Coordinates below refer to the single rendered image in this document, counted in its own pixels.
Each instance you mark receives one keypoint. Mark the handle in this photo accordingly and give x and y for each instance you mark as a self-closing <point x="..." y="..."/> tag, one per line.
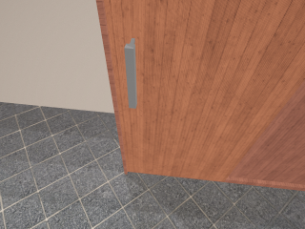
<point x="130" y="62"/>

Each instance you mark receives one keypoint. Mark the wardrobe door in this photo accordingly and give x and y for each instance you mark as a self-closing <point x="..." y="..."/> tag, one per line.
<point x="211" y="76"/>
<point x="279" y="153"/>

